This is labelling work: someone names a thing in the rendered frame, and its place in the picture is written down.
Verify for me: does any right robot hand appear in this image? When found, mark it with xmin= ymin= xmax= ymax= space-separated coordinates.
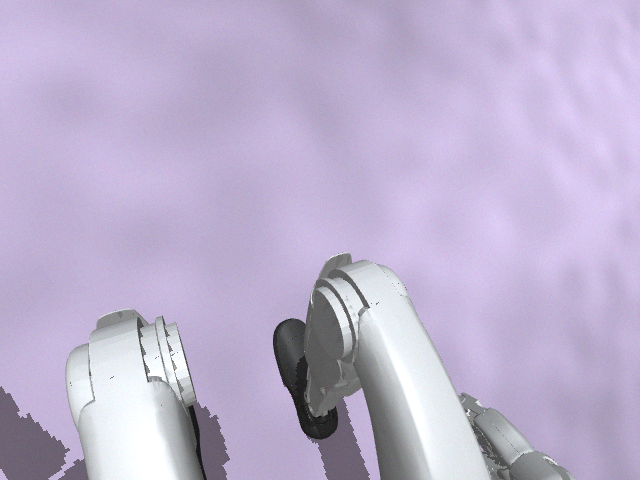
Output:
xmin=458 ymin=392 xmax=536 ymax=480

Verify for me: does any right robot foot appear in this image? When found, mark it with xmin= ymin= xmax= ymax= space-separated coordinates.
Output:
xmin=273 ymin=319 xmax=338 ymax=439

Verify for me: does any left robot foot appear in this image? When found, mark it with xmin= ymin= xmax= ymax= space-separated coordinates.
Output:
xmin=188 ymin=405 xmax=207 ymax=480

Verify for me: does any right robot arm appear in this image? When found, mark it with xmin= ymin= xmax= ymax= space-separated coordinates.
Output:
xmin=509 ymin=452 xmax=576 ymax=480

